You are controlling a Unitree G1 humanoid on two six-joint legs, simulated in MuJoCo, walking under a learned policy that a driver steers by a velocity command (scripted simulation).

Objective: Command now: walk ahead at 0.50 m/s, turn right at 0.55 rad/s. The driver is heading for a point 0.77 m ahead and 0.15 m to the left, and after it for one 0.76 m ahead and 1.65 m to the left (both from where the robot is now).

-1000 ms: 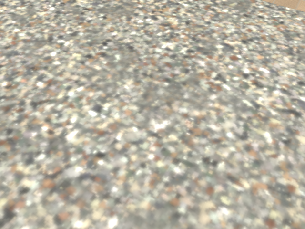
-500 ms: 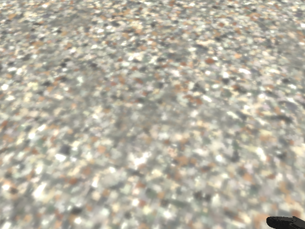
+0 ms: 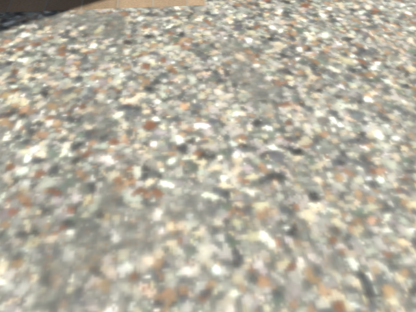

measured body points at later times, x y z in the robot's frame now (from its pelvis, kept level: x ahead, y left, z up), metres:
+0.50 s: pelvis +0.27 -0.06 +0.00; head +0.29 -0.07 +0.45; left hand +0.32 +0.21 -0.11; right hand +0.42 -0.33 -0.11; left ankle +0.43 +0.12 -0.67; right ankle +0.21 -0.14 -0.74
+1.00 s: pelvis +0.54 +0.01 +0.00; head +0.58 +0.04 +0.45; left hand +0.66 +0.32 -0.09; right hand +0.71 -0.23 -0.10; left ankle +0.52 +0.08 -0.74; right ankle +0.72 -0.15 -0.67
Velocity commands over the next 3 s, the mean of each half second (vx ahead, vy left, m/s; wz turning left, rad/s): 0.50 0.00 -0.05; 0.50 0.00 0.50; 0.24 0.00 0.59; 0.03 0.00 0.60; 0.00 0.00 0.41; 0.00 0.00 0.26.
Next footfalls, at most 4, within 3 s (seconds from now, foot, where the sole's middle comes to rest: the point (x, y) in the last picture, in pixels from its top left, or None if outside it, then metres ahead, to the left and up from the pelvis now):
0.16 right None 0.25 -0.15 -0.78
0.72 left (172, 291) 0.55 0.08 -0.78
1.18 right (199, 205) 0.87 -0.03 -0.78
1.64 left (144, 251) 0.70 0.18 -0.78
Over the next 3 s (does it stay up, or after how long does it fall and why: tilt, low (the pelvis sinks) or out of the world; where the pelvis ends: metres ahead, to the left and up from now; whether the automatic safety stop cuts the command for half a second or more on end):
stays up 0.73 0.04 -0.01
